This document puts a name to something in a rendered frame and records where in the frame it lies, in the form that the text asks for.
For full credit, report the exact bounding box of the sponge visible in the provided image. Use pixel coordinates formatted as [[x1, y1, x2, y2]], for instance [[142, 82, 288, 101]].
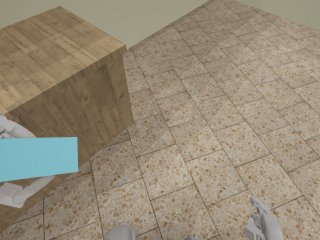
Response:
[[0, 137, 79, 182]]

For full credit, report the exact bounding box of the left robot hand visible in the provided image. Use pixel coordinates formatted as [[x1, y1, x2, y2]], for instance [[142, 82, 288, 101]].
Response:
[[0, 111, 55, 208]]

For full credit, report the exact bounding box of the table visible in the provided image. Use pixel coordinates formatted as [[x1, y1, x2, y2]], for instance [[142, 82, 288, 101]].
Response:
[[0, 6, 134, 234]]

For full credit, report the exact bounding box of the right robot hand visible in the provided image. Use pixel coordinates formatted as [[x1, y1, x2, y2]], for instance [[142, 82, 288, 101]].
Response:
[[244, 196, 285, 240]]

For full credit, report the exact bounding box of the left robot thigh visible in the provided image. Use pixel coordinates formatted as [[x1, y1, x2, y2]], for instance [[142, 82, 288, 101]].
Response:
[[103, 224, 136, 240]]

